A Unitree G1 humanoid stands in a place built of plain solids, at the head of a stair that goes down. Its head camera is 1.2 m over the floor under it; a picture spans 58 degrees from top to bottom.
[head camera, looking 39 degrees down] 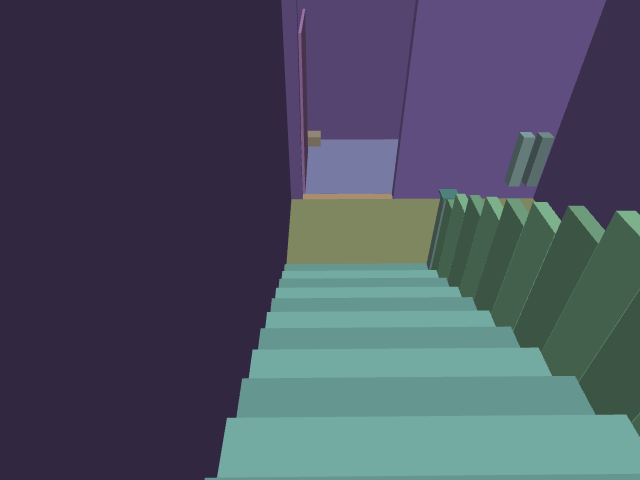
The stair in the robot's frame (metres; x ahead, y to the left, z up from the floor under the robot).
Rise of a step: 0.17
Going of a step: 0.28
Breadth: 1.50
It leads straight ahead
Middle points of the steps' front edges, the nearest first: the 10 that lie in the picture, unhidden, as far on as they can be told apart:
0.85 -0.40 -0.33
1.13 -0.40 -0.50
1.41 -0.40 -0.67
1.69 -0.39 -0.84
1.97 -0.39 -1.00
2.24 -0.39 -1.17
2.52 -0.39 -1.34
2.80 -0.39 -1.51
3.08 -0.38 -1.67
3.36 -0.38 -1.84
